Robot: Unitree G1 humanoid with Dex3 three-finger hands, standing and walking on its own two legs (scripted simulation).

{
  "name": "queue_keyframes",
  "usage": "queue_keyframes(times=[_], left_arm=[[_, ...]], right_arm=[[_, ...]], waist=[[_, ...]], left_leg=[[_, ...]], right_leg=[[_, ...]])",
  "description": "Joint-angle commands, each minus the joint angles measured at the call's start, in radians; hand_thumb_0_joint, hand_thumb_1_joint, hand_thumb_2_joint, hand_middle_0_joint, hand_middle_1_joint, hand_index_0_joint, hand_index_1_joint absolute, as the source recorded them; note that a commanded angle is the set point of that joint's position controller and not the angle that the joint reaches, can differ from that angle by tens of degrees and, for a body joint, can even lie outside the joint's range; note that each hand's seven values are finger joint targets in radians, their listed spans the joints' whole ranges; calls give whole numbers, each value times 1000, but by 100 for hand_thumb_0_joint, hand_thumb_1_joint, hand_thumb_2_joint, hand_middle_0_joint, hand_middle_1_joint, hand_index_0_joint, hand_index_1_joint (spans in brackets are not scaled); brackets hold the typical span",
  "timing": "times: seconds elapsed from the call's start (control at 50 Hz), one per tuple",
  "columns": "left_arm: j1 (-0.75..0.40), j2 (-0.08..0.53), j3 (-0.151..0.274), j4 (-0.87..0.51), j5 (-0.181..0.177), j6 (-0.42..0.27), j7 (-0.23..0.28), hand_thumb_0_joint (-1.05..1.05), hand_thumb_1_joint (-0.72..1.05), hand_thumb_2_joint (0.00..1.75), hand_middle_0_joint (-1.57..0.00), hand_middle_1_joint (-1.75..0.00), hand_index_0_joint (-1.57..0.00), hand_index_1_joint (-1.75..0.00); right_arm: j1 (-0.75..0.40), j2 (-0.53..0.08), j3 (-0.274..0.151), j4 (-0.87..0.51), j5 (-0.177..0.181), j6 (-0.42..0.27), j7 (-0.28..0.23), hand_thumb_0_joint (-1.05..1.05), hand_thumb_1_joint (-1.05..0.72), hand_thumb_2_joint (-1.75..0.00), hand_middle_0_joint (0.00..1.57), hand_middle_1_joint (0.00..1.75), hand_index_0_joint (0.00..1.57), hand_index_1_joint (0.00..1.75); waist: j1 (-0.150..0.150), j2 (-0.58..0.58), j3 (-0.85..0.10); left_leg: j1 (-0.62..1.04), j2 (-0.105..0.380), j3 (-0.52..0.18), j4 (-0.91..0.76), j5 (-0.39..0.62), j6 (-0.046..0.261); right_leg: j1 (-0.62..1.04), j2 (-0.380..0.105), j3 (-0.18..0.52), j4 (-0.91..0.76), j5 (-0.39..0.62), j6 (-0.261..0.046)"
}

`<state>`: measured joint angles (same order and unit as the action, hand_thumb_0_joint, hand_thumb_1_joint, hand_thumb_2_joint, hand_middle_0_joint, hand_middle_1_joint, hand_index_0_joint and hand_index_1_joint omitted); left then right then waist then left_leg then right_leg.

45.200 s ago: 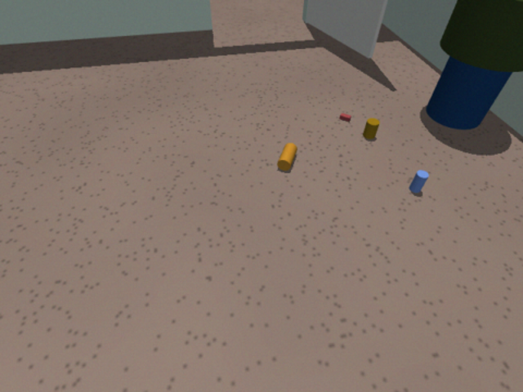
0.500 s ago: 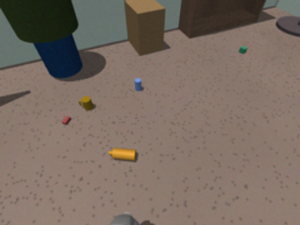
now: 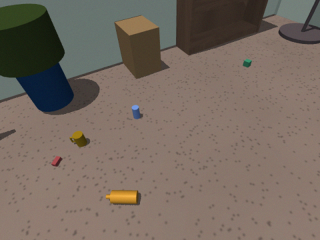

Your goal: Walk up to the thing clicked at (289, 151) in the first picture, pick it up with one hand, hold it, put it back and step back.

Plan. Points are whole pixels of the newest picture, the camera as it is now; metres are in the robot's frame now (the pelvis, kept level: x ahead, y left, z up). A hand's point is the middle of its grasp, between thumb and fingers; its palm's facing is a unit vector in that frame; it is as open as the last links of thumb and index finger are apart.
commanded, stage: walk up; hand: left
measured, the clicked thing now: (121, 196) +0.51 +0.30 -0.71
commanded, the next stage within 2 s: stand in 1.34 s
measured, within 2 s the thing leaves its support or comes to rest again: neither
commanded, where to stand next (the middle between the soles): +0.13 +0.04 m, yaw +0 degrees
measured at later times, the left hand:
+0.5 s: hand out of the picture +0.14 +0.28 -0.13, palm faces +0.01 -0.94 -0.34, open 7.4 cm
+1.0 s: hand out of the picture +0.10 +0.28 -0.13, palm faces +0.01 -0.94 -0.34, open 7.4 cm
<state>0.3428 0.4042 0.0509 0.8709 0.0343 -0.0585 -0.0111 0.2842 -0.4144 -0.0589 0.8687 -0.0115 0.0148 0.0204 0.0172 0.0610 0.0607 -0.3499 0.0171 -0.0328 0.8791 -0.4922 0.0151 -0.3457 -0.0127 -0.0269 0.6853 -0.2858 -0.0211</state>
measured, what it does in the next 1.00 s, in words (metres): steps on the spot: left foot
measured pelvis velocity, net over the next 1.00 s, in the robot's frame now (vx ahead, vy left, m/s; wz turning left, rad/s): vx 0.04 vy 0.02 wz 0.02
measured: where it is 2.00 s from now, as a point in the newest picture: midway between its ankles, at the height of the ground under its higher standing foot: outside the picture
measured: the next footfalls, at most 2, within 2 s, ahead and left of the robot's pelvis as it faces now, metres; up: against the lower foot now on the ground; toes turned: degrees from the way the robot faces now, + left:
left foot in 0.18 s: +0.08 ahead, +0.15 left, +0.00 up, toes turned +1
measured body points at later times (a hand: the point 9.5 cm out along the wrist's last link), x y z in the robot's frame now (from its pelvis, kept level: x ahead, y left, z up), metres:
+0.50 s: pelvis +0.04 +0.02 +0.02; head +0.05 +0.03 +0.47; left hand +0.14 +0.33 -0.11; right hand +0.16 -0.28 -0.10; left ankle +0.05 +0.15 -0.72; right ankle +0.05 -0.11 -0.72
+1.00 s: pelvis +0.04 +0.02 +0.03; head +0.05 +0.02 +0.48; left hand +0.10 +0.33 -0.10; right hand +0.12 -0.28 -0.11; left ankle +0.05 +0.15 -0.72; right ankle +0.05 -0.11 -0.72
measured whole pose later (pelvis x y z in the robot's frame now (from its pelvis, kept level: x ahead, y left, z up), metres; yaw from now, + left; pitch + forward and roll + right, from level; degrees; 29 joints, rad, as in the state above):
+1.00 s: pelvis +0.04 +0.02 +0.03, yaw +1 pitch -3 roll +0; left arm 0.10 0.35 0.01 1.18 0.01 -0.01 -0.01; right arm 0.09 -0.35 -0.01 1.18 -0.01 0.00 0.01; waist 0.01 0.01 0.05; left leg -0.11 0.02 0.00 0.33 -0.17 -0.02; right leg -0.11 -0.04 -0.03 0.32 -0.16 0.03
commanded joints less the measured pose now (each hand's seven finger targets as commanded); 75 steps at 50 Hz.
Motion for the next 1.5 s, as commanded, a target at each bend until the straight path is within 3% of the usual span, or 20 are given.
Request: queue_keyframes(times=[0.0,0.06,0.1,0.12,0.14,0.16,0.18,0.2,0.24,0.26,0.28,0.34,0.48,0.58,0.74,1.04,1.26,1.48], left_arm=[[-53,259,62,-71,-9,-30,28,0,90,90,-20,-30,-20,-30],[-37,244,53,-50,-13,-26,30,0,90,90,-20,-30,-20,-30],[-92,247,44,-53,-27,-16,32,0,90,90,-20,-30,-20,-30],[-116,238,38,-47,-38,-8,32,0,90,90,-20,-30,-20,-30],[-120,209,26,-48,-43,-2,32,0,90,90,-20,-30,-20,-30],[-113,174,15,-55,-48,4,31,0,90,90,-20,-30,-20,-30],[-97,169,13,-24,-53,11,31,0,90,90,-20,-30,-20,-30],[-108,187,16,5,-42,12,34,0,90,90,-20,-30,-20,-30],[-165,203,17,27,-35,3,31,0,90,90,-20,-30,-20,-30],[-187,210,17,35,-36,4,29,0,90,90,-20,-30,-20,-30],[-191,205,13,51,-43,4,27,0,90,90,-20,-30,-20,-30],[-223,188,1,88,-44,7,29,0,90,90,-20,-30,-20,-30],[-284,172,-13,168,-40,19,21,0,90,90,-20,-30,-20,-30],[-329,173,-12,201,-35,14,17,0,90,90,-20,-30,-20,-30],[-338,172,-8,243,-26,18,14,0,90,90,-20,-30,-20,-30],[-320,161,0,249,-23,24,15,0,90,90,-20,-30,-20,-30],[-317,154,2,246,-27,28,17,0,90,90,-20,-30,-20,-30],[-315,159,-4,222,-24,27,17,0,90,90,-20,-30,-20,-30]], right_arm=[[37,-156,-25,-38,20,-27,-17,0,-90,-90,20,30,20,30],[-11,-142,-16,-18,14,-32,-19,0,-90,-90,20,30,20,30],[11,-132,-15,4,12,-38,-22,0,-90,-90,20,30,20,30],[32,-131,-17,23,10,-43,-24,0,-90,-90,20,30,20,30],[18,-160,-27,31,3,-47,-25,0,-90,-90,20,30,20,30],[-21,-206,-35,16,-4,-51,-27,0,-90,-90,20,30,20,30],[-111,-229,-28,2,13,-56,-22,0,-90,-90,20,30,20,30],[-133,-217,-22,14,19,-54,-16,0,-90,-90,20,30,20,30],[-143,-171,-3,45,20,-47,-16,0,-90,-90,20,30,20,30],[-127,-168,0,62,20,-47,-19,0,-90,-90,20,30,20,30],[-128,-170,4,80,20,-47,-20,0,-90,-90,20,30,20,30],[-168,-167,10,99,21,-49,-20,0,-90,-90,20,30,20,30],[-255,-164,14,147,19,-42,-22,0,-90,-90,20,30,20,30],[-269,-152,18,183,20,-39,-18,0,-90,-90,20,30,20,30],[-285,-153,17,220,15,-34,-15,0,-90,-90,20,30,20,30],[-249,-150,17,246,8,-36,-20,0,-90,-90,20,30,20,30],[-234,-146,16,237,10,-39,-24,0,-90,-90,20,30,20,30],[-228,-148,23,209,2,-45,-27,0,-90,-90,20,30,20,30]], waist=[[-16,-249,-35],[6,-236,-95],[-24,-231,-105],[-39,-208,-117],[-34,-151,-125],[-14,-45,-137],[21,-1,-117],[21,-20,-111],[2,-36,-101],[-12,-7,-103],[-8,26,-105],[-5,9,-130],[-2,2,-92],[-13,-56,-102],[-14,-66,-75],[-15,-52,-69],[-12,-49,-88],[-24,-66,-100]], left_leg=[[-93,31,-43,22,-14,-2],[-49,24,-1,-117,10,-3],[72,0,42,-262,147,3],[142,-1,48,-356,302,10],[201,33,0,-369,463,24],[210,144,-145,-404,553,64],[112,218,-237,-406,490,124],[59,211,-203,-384,477,130],[53,117,-92,-369,447,55],[77,100,-73,-384,425,39],[99,102,-78,-399,447,37],[151,125,-77,-414,589,49],[166,124,-70,-523,447,32],[224,108,-42,-546,459,16],[230,104,-46,-600,347,9],[203,105,-53,-624,333,7],[222,111,-51,-606,464,6],[244,120,-48,-600,497,-6]], right_leg=[[102,-267,327,-316,179,-184],[192,-253,242,-211,508,-174],[127,-233,181,-136,603,-155],[101,-210,145,-95,578,-121],[45,-179,122,-75,474,-82],[3,-119,88,-52,295,-37],[65,-39,45,-51,80,-9],[146,-43,54,-102,42,-12],[174,-99,91,-168,173,-28],[170,-119,101,-164,216,-39],[168,-118,95,-153,254,-39],[199,-100,59,-174,312,-21],[224,-103,62,-281,237,-2],[240,-126,80,-357,260,3],[223,-122,83,-424,145,9],[243,-120,77,-430,151,11],[273,-122,62,-405,246,17],[271,-134,75,-410,263,14]])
